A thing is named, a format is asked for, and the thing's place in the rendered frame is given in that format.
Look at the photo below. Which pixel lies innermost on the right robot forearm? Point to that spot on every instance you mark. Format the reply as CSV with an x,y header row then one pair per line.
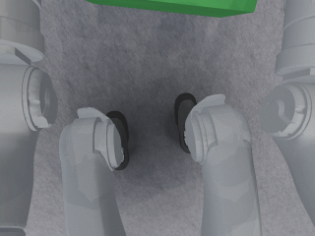
x,y
296,61

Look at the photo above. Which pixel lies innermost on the carton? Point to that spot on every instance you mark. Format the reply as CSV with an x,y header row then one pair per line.
x,y
207,8

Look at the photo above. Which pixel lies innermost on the left robot forearm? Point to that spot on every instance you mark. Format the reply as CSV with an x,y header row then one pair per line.
x,y
21,41

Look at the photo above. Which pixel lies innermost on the left robot upper arm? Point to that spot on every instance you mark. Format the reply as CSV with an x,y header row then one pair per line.
x,y
28,103

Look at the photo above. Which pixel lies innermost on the robot left thigh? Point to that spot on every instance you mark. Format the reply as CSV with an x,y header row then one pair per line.
x,y
89,201

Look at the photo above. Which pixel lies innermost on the left robot shin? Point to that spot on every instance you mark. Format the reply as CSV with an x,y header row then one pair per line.
x,y
86,112

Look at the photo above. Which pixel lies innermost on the right robot upper arm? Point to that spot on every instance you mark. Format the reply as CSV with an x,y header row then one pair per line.
x,y
288,115

